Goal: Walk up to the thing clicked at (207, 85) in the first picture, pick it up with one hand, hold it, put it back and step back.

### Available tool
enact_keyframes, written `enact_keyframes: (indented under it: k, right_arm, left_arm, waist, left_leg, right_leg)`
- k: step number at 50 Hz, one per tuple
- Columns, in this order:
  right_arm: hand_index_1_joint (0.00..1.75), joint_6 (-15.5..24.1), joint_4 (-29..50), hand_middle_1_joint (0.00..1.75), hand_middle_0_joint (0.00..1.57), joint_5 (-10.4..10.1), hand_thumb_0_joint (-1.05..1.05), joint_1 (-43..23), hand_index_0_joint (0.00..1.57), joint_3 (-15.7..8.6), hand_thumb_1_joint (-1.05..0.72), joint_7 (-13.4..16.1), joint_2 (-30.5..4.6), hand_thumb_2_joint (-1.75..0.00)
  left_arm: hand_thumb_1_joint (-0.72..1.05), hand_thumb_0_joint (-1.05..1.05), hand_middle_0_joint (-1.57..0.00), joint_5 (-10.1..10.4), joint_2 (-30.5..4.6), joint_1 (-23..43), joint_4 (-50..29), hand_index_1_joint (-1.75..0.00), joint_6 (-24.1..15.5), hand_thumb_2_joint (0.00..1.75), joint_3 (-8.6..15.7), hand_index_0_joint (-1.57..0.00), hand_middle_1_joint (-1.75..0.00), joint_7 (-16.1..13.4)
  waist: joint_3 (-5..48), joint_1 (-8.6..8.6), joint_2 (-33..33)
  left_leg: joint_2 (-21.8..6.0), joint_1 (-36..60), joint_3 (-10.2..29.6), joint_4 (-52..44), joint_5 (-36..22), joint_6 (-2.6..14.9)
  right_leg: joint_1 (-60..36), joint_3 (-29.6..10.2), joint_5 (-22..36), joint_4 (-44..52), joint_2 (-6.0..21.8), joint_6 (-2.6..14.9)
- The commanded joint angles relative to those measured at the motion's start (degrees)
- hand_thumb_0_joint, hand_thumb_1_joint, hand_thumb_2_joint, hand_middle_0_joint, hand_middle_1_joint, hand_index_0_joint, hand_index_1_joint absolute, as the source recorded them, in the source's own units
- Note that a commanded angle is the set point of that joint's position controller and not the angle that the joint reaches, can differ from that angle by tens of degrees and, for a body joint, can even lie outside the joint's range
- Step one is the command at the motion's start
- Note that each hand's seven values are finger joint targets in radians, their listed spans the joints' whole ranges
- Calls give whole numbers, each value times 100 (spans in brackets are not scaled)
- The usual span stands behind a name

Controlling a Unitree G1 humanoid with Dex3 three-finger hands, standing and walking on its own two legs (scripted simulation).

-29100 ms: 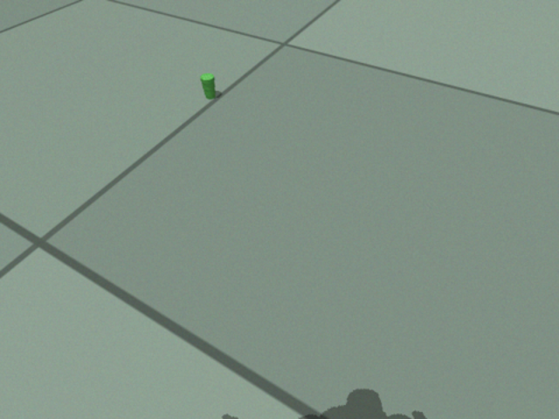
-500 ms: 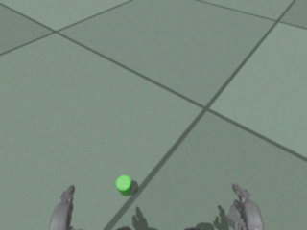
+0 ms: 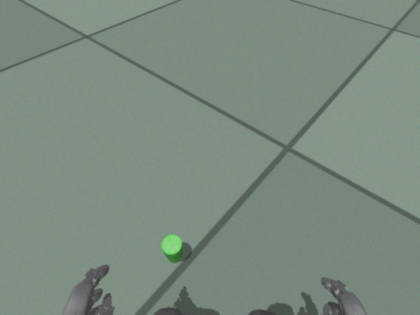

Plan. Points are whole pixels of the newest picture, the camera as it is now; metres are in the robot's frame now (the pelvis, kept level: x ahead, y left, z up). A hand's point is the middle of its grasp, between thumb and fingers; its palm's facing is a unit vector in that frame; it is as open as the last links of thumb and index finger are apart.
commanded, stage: stand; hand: left
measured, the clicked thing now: (173, 250) +0.47 +0.17 -0.66
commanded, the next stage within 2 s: step back in 1.92 s
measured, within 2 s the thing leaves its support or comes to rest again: neither
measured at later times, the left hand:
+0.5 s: hand out of the picture +0.06 +0.25 -0.12, palm faces -0.01 -0.94 -0.34, open 7.4 cm
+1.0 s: hand out of the picture +0.05 +0.26 -0.11, palm faces -0.01 -0.94 -0.35, open 7.4 cm
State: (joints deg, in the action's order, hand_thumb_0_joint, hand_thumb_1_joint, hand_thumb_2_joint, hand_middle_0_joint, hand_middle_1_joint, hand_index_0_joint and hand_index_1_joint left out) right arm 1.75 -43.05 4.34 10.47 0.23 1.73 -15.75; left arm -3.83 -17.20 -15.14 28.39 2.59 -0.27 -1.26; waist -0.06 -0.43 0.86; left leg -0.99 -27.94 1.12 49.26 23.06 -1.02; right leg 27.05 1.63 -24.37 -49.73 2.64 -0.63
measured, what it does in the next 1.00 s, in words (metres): stands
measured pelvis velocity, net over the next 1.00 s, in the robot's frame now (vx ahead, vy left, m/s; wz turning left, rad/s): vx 0.00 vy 0.00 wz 0.01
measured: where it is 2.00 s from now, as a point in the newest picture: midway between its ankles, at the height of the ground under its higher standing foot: outside the picture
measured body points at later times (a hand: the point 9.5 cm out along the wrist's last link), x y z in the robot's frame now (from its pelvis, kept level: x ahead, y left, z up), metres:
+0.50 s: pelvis +0.01 +0.01 +0.04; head +0.01 +0.01 +0.49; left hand +0.06 +0.30 -0.09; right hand +0.09 -0.27 -0.10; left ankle +0.03 +0.14 -0.70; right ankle +0.02 -0.13 -0.70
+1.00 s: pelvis +0.00 +0.00 +0.05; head +0.01 +0.00 +0.50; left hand +0.05 +0.30 -0.09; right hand +0.06 -0.29 -0.10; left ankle +0.03 +0.14 -0.70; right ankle +0.02 -0.13 -0.70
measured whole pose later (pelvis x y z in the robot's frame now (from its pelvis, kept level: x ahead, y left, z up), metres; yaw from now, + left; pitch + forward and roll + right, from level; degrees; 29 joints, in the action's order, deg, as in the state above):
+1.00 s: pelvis +0.00 +0.00 +0.05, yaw +1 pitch -4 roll +0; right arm -0.5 -65.2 1.5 8.2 -0.7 0.1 -19.0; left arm -1.4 -19.0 -7.6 66.8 -0.7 0.4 -0.4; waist -4.1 -0.3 -1.2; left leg -1.1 -8.4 1.5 21.3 9.5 -1.2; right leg 6.7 3.0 -10.3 -20.5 2.2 -1.3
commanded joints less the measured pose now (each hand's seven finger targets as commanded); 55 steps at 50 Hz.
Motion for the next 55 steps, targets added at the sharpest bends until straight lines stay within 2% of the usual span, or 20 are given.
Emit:
enact_keyframes:
  k: [1,4,7,8,11,14,17,19,23,28,35,38,43,46,53,55]
  right_arm:
    - [30,162,249,30,20,-124,0,-130,20,-499,-90,-99,-1065,-90]
    - [30,121,35,30,20,-122,0,-251,20,-501,-90,-102,-1092,-90]
    - [30,83,-226,30,20,-155,0,-99,20,-492,-90,-89,-1080,-90]
    - [30,75,-326,30,20,-160,0,-109,20,-493,-90,-84,-1122,-90]
    - [30,43,-568,30,20,-189,0,-156,20,-475,-90,-68,-1199,-90]
    - [30,13,-815,30,20,-220,0,-94,20,-441,-90,-42,-1231,-90]
    - [30,-23,-1033,30,20,-243,0,-163,20,-403,-90,-34,-1286,-90]
    - [30,-35,-1150,30,20,-259,0,-216,20,-382,-90,-34,-1306,-90]
    - [30,-40,-1373,30,20,-284,0,-306,20,-360,-90,-35,-1322,-90]
    - [30,-35,-1557,30,20,-302,0,-399,20,-337,-90,-56,-1331,-90]
    - [30,-83,-1736,30,20,-300,0,-462,20,-340,-90,-77,-1329,-90]
    - [30,-67,-1789,30,20,-309,0,-445,20,-328,-90,-85,-1344,-90]
    - [30,-100,-1849,30,20,-317,0,-448,20,-316,-90,-91,-1341,-90]
    - [30,-85,-1869,30,20,-315,0,-453,20,-307,-90,-95,-1366,-90]
    - [30,-74,-1924,30,20,-318,0,-460,20,-273,-90,-80,-1425,-90]
    - [30,-76,-1938,30,20,-317,0,-425,20,-274,-90,-84,-1423,-90]
  left_arm:
    - [90,0,-20,88,-999,196,219,-30,-433,90,486,-20,-30,-5]
    - [90,0,-20,97,-998,269,736,-30,-493,90,472,-20,-30,-31]
    - [90,0,-20,123,-1080,413,1138,-30,-510,90,471,-20,-30,-60]
    - [90,0,-20,140,-1089,394,1273,-30,-503,90,464,-20,-30,-75]
    - [90,0,-20,185,-1102,333,1704,-30,-485,90,429,-20,-30,-92]
    - [90,0,-20,211,-1170,383,2050,-30,-464,90,404,-20,-30,-105]
    - [90,0,-20,221,-1165,424,2362,-30,-425,90,357,-20,-30,-103]
    - [90,0,-20,223,-1204,509,2529,-30,-415,90,339,-20,-30,-94]
    - [90,0,-20,230,-1206,588,2843,-30,-405,90,287,-20,-30,-68]
    - [90,0,-20,233,-1256,718,3102,-30,-434,90,273,-20,-30,-54]
    - [90,0,-20,235,-1295,835,3360,-30,-423,90,282,-20,-30,-26]
    - [90,0,-20,246,-1291,904,3403,-30,-434,90,280,-20,-30,-10]
    - [90,0,-20,240,-1374,998,3479,-30,-428,90,299,-20,-30,-16]
    - [90,0,-20,253,-1373,1001,3495,-30,-443,90,305,-20,-30,-13]
    - [90,0,-20,271,-1359,1027,3551,-30,-437,90,305,-20,-30,-1]
    - [90,0,-20,264,-1386,1065,3544,-30,-428,90,311,-20,-30,2]
  waist:
    - [403,-41,-206]
    - [435,-99,-228]
    - [417,7,-83]
    - [430,-29,-187]
    - [365,-66,-228]
    - [350,-20,-152]
    - [102,-21,-227]
    - [49,-30,-216]
    - [-132,-30,-217]
    - [-138,-27,-186]
    - [-255,-24,-168]
    - [-158,0,-198]
    - [-238,8,-83]
    - [-85,-7,-151]
    - [-66,-14,-183]
    - [-117,7,-109]
  left_leg:
    - [-163,585,383,-1290,-498,437]
    - [-233,663,488,-1470,-911,429]
    - [-225,954,425,-1566,-1251,402]
    - [-266,1042,487,-1659,-1479,399]
    - [-331,1163,547,-1876,-1627,401]
    - [-353,1395,507,-2013,-1927,355]
    - [-410,1416,594,-2404,-1484,324]
    - [-430,1497,597,-2550,-1582,302]
    - [-456,1582,613,-2870,-1320,248]
    - [-445,1724,595,-3079,-1348,222]
    - [-452,1684,578,-3264,-859,202]
    - [-458,1744,549,-3272,-1054,188]
    - [-451,1757,525,-3259,-980,192]
    - [-485,1829,528,-3251,-1249,195]
    - [-527,1914,514,-3273,-1451,195]
    - [-519,1852,492,-3311,-1429,175]
  right_leg:
    - [-391,-538,476,1362,254,378]
    - [-840,-426,1061,1414,241,297]
    - [-995,-480,1371,1600,316,319]
    - [-1077,-425,1535,1599,302,308]
    - [-1310,-404,1645,1804,324,287]
    - [-1509,-423,1928,2026,391,281]
    - [-1554,-410,1521,2349,369,223]
    - [-1662,-400,1551,2484,390,214]
    - [-1748,-370,1293,2808,387,163]
    - [-1891,-375,1405,3046,430,119]
    - [-1898,-409,972,3287,441,93]
    - [-1989,-442,1149,3343,474,96]
    - [-1873,-467,877,3459,476,87]
    - [-2016,-484,1155,3437,521,101]
    - [-2073,-457,1439,3413,516,109]
    - [-2067,-454,1358,3423,511,106]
